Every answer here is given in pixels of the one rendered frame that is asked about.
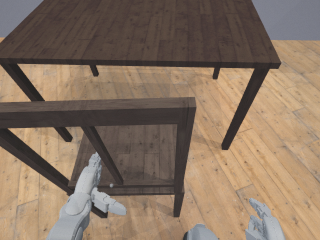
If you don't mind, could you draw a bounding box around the robot left hand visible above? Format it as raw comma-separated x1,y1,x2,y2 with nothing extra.
74,152,127,216

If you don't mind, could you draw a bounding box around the robot right hand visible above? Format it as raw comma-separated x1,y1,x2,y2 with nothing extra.
245,198,286,240

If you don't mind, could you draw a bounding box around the robot left forearm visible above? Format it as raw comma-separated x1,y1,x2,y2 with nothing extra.
46,192,92,240

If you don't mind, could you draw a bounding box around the chair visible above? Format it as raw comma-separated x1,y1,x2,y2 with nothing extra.
0,97,197,219

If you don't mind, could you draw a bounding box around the table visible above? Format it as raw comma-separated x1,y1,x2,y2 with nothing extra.
0,0,281,150

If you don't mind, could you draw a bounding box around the robot right thigh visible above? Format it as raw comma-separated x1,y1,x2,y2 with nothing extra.
187,227,219,240

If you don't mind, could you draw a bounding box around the right robot shin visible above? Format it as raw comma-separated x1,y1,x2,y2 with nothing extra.
192,223,206,229

